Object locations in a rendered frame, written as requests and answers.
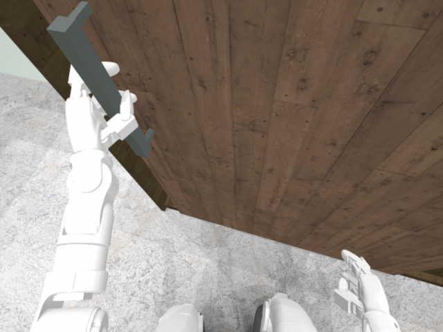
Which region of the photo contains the right robot forearm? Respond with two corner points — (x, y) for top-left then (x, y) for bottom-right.
(362, 311), (401, 332)

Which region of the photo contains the handle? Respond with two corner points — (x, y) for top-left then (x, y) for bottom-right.
(47, 1), (155, 158)

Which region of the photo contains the left robot thigh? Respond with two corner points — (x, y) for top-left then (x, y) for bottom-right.
(154, 304), (204, 332)

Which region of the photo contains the robot right hand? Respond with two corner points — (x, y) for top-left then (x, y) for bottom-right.
(334, 250), (390, 320)

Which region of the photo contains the right robot thigh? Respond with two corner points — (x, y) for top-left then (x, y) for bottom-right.
(262, 297), (318, 332)

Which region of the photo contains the left robot forearm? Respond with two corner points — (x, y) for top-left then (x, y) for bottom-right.
(29, 149), (119, 332)

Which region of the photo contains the left robot upper arm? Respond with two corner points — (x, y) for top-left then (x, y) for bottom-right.
(33, 306), (109, 332)

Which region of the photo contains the robot thigh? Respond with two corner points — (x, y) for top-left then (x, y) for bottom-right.
(262, 297), (318, 332)
(154, 304), (204, 332)

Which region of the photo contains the robot left hand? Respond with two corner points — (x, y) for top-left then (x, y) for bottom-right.
(65, 62), (138, 154)

